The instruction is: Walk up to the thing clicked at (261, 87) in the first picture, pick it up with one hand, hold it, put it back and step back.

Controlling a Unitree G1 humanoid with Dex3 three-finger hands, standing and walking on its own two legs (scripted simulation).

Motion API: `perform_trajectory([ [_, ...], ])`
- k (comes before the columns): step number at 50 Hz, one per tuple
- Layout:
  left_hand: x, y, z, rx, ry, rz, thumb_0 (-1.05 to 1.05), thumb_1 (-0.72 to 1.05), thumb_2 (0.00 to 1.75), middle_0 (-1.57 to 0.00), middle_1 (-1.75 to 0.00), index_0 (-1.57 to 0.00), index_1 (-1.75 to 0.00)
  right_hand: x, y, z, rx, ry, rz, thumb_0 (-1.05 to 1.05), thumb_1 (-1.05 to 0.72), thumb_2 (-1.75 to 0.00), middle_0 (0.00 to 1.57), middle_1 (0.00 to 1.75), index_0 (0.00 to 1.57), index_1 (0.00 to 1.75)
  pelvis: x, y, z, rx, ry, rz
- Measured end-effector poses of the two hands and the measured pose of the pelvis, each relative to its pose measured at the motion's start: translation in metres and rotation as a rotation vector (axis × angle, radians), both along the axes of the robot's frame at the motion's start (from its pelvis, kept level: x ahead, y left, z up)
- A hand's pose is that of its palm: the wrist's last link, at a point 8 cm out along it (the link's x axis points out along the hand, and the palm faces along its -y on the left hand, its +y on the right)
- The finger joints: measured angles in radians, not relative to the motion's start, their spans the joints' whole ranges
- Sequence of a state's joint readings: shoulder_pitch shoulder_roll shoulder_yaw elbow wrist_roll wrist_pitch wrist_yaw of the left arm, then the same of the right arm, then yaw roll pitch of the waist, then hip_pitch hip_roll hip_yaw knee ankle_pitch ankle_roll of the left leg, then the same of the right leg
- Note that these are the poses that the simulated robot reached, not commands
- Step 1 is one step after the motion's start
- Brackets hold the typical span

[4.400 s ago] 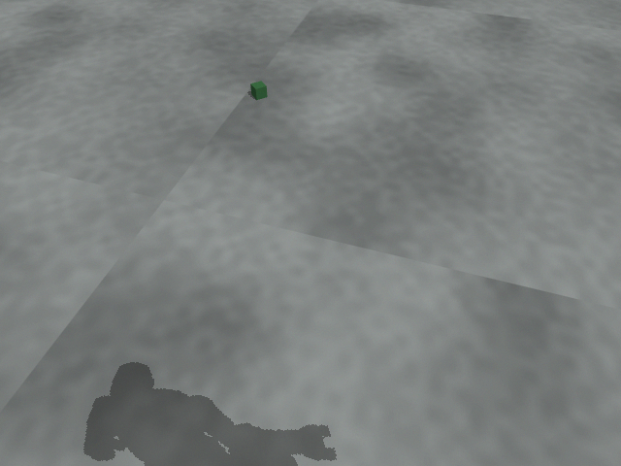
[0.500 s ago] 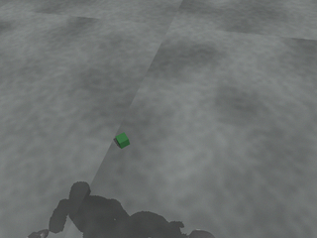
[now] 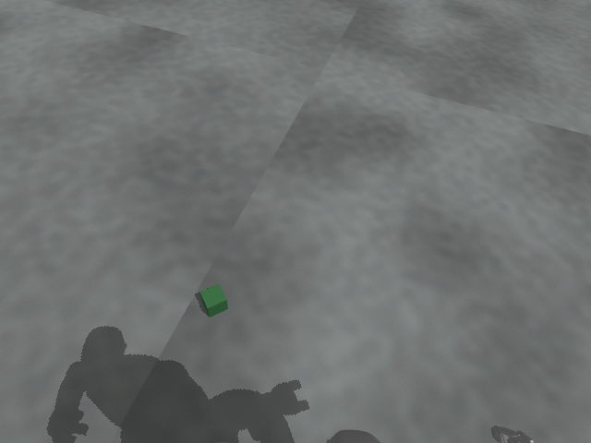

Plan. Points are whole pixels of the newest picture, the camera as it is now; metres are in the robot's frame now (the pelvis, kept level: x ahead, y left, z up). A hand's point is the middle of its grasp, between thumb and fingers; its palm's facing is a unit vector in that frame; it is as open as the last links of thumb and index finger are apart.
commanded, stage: walk up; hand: left
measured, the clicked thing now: (214, 300) +0.67 +0.22 -0.73
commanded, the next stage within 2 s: stand in 1.82 s
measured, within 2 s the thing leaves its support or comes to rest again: neither
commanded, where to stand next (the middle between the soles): +0.23 -0.01 m, yaw -1 degrees
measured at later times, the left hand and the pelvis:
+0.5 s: hand (119, 393) +0.21 +0.25 -0.12, palm faces -0.04 -0.89 -0.45, open 7.4 cm; pelvis +0.14 -0.03 +0.00, yaw +0 degrees
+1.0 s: hand (127, 384) +0.23 +0.25 -0.15, palm faces +0.00 -0.94 -0.35, open 7.4 cm; pelvis +0.16 -0.01 +0.01, yaw +0 degrees
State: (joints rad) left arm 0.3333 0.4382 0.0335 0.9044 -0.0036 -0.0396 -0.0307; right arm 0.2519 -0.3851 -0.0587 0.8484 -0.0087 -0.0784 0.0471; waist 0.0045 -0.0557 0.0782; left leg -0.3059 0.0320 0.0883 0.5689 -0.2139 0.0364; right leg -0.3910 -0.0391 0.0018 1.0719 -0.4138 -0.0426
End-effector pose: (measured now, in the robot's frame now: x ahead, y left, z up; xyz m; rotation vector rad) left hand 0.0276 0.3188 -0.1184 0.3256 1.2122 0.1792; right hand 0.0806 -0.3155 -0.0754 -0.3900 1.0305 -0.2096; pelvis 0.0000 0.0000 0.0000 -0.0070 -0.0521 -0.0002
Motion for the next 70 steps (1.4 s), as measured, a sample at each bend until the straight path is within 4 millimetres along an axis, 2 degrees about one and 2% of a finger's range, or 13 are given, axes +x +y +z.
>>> perform_trajectory([
  [6, 0.051, -0.003, 0.013, -0.004, -0.017, -0.033, 0.01, 0.9, 0.9, -0.2, -0.3, -0.2, -0.3, 0.014, -0.004, 0.0, 0.009, 0.043, -0.021, 0.0, -0.9, -0.9, 0.2, 0.3, 0.21, 0.3, 0.037, -0.002, 0.007, 0.013, 0.002, -0.014],
  [12, 0.104, -0.011, 0.027, 0.05, -0.03, -0.052, 0.01, 0.9, 0.9, -0.2, -0.3, -0.2, -0.3, 0.033, -0.024, -0.021, 0.049, 0.102, -0.053, 0.01, -0.9, -0.9, 0.2, 0.3, 0.21, 0.3, 0.081, -0.017, 0.003, 0.023, 0.011, -0.017],
  [16, 0.137, -0.02, 0.03, 0.113, -0.083, -0.045, 0.01, 0.9, 0.9, -0.2, -0.3, -0.2, -0.3, 0.057, -0.038, -0.046, 0.062, 0.146, -0.064, 0.01, -0.9, -0.9, 0.2, 0.3, 0.21, 0.3, 0.108, -0.032, -0.009, 0.008, 0.008, -0.015],
  [22, 0.165, -0.031, 0.041, 0.12, -0.107, -0.038, 0.01, 0.9, 0.9, -0.2, -0.3, -0.2, -0.3, 0.104, -0.029, -0.051, 0.083, 0.158, -0.035, 0.01, -0.9, -0.9, 0.2, 0.29, 0.21, 0.3, 0.129, -0.032, -0.002, 0.012, 0.011, -0.009],
  [27, 0.183, -0.026, 0.03, 0.109, -0.095, -0.042, 0.01, 0.9, 0.9, -0.2, -0.3, -0.21, -0.3, 0.133, -0.018, -0.051, 0.077, 0.14, -0.029, 0.01, -0.9, -0.9, 0.2, 0.3, 0.21, 0.3, 0.141, -0.024, -0.006, 0.011, 0.012, -0.008],
  [32, 0.203, -0.016, 0.005, 0.069, -0.089, -0.011, 0.01, 0.9, 0.9, -0.2, -0.3, -0.2, -0.3, 0.146, -0.006, -0.051, 0.044, 0.125, -0.038, 0.01, -0.9, -0.9, 0.2, 0.3, 0.21, 0.3, 0.149, -0.011, -0.016, 0.019, 0.004, -0.004],
  [36, 0.209, -0.019, -0.003, 0.038, -0.073, -0.001, 0.01, 0.9, 0.9, -0.2, -0.3, -0.2, -0.3, 0.156, 0.001, -0.044, 0.043, 0.128, -0.037, 0.01, -0.9, -0.9, 0.2, 0.3, 0.21, 0.3, 0.153, -0.01, -0.013, 0.0, 0.003, 0.001],
  [40, 0.205, -0.022, -0.005, 0.015, -0.033, 0.006, 0.01, 0.9, 0.9, -0.2, -0.3, -0.2, -0.3, 0.169, 0.007, -0.038, 0.052, 0.126, -0.03, 0.01, -0.9, -0.9, 0.2, 0.3, 0.21, 0.3, 0.158, -0.01, -0.007, -0.005, 0.01, 0.004],
  [48, 0.197, -0.025, 0.003, 0.01, 0.012, 0.045, 0.01, 0.9, 0.9, -0.2, -0.3, -0.2, -0.3, 0.193, 0.011, -0.031, 0.072, 0.118, -0.009, 0.01, -0.9, -0.9, 0.2, 0.3, 0.21, 0.3, 0.165, -0.012, 0.005, -0.005, 0.006, 0.008],
  [53, 0.197, -0.025, 0.01, 0.018, 0.023, 0.056, 0.01, 0.9, 0.9, -0.2, -0.3, -0.2, -0.3, 0.201, 0.01, -0.028, 0.081, 0.111, -0.016, 0.01, -0.9, -0.9, 0.2, 0.3, 0.21, 0.3, 0.165, -0.013, 0.01, -0.001, 0.003, 0.006],
  [60, 0.205, -0.026, 0.017, 0.016, 0.008, 0.054, 0.01, 0.9, 0.9, -0.2, -0.3, -0.2, -0.3, 0.195, 0.009, -0.026, 0.087, 0.129, -0.033, 0.01, -0.9, -0.9, 0.2, 0.3, 0.21, 0.3, 0.166, -0.012, 0.015, 0.0, 0.0, 0.003],
  [70, 0.216, -0.029, 0.017, 0.001, -0.004, 0.033, 0.01, 0.9, 0.9, -0.2, -0.3, -0.2, -0.3, 0.167, 0.009, -0.027, 0.085, 0.178, -0.076, 0.01, -0.9, -0.9, 0.2, 0.3, 0.21, 0.3, 0.166, -0.01, 0.017, 0.002, 0.003, -0.003],
])
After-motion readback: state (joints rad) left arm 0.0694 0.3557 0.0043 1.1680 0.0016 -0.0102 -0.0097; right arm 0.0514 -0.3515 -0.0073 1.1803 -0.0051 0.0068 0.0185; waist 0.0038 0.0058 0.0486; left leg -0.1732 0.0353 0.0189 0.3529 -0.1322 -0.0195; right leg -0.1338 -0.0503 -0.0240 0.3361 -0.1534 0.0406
